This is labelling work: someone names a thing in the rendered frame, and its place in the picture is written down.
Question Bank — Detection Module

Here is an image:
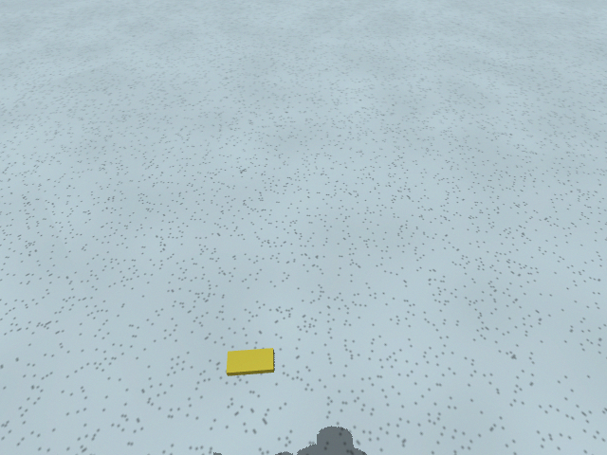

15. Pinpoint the small box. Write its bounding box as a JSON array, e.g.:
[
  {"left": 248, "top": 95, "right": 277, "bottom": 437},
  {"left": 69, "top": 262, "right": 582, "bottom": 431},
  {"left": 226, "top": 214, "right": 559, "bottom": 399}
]
[{"left": 227, "top": 348, "right": 274, "bottom": 376}]

